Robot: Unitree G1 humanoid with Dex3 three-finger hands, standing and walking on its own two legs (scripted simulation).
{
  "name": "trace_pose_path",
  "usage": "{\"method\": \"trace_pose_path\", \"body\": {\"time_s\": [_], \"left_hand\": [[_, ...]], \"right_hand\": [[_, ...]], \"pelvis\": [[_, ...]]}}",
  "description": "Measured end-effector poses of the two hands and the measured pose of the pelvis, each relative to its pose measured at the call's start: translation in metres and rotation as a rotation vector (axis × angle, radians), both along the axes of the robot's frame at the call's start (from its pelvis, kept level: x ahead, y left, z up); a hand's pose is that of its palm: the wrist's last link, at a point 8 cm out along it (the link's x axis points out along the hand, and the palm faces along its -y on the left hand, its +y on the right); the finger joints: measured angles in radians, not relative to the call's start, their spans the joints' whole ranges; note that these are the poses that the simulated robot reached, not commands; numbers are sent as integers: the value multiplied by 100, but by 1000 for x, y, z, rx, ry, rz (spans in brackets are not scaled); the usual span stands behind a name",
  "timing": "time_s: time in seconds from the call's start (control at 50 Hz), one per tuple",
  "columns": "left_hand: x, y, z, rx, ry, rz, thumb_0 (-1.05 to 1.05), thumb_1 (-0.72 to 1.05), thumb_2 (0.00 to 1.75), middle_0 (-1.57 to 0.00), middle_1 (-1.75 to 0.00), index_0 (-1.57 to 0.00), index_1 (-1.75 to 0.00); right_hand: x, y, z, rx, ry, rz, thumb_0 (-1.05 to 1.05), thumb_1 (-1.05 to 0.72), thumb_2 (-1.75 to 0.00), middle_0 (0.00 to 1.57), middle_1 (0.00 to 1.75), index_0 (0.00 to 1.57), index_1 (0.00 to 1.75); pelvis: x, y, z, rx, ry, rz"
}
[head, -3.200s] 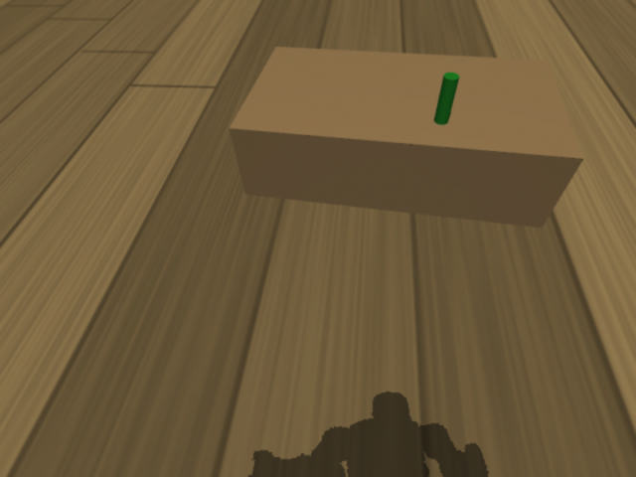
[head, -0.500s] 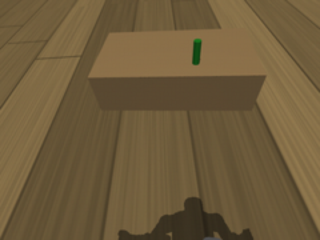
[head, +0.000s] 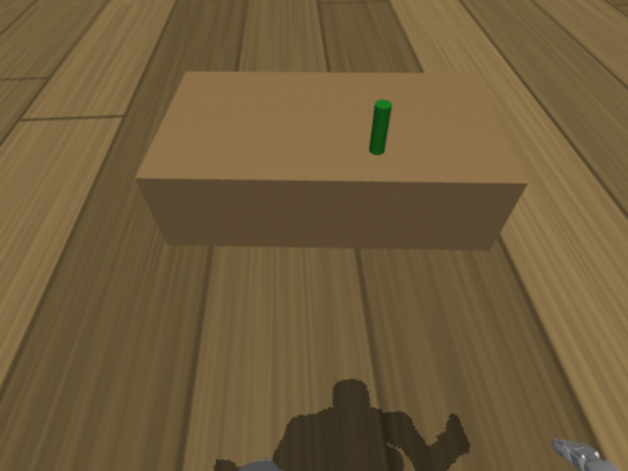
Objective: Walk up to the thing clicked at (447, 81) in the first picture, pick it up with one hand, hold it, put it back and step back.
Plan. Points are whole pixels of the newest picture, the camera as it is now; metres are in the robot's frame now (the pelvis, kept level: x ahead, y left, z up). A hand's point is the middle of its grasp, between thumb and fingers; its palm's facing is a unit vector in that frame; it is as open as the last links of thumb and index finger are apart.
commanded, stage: walk up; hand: right
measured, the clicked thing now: (379, 128) +1.18 -0.19 -0.30
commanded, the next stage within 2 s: none
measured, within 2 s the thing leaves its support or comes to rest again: neither
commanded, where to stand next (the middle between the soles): +0.72 +0.05 m, yaw -4 degrees
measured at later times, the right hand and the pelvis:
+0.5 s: hand (522, 393) +0.26 -0.29 -0.15, palm faces +0.01 +0.95 -0.31, open 7.4 cm; pelvis +0.22 -0.02 +0.01, yaw -3 degrees
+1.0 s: hand (459, 269) +0.46 -0.23 -0.11, palm faces +0.02 +0.92 -0.38, open 7.4 cm; pelvis +0.41 +0.05 +0.01, yaw -3 degrees
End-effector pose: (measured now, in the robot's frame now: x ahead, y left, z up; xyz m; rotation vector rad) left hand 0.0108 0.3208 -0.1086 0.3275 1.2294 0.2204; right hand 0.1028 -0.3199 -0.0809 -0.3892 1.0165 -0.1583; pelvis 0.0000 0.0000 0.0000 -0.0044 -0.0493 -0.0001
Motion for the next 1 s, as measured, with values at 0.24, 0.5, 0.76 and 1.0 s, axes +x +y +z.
{"method": "trace_pose_path", "body": {"time_s": [0.24,0.5,0.76,1.0], "left_hand": [[186,6,33,11,-106,-151,0,91,89,-20,-30,-20,-30],[302,-28,45,60,-177,-125,0,90,89,-20,-30,-20,-30],[342,27,17,38,-47,-54,0,90,89,-21,-30,-20,-30],[465,48,15,2,-36,-115,0,91,89,-20,-30,-20,-30]], "right_hand": [[26,8,5,32,94,-124,1,-90,-90,21,30,20,30],[149,-16,-33,79,152,-120,1,-91,-90,20,30,20,30],[312,18,-4,22,38,-21,1,-90,-90,20,30,20,30],[352,48,11,4,65,-107,1,-90,-90,21,30,20,30]], "pelvis": [[104,6,19,20,6,-43],[222,-19,8,2,1,-51],[329,22,3,-22,15,-33],[413,47,15,7,10,-56]]}}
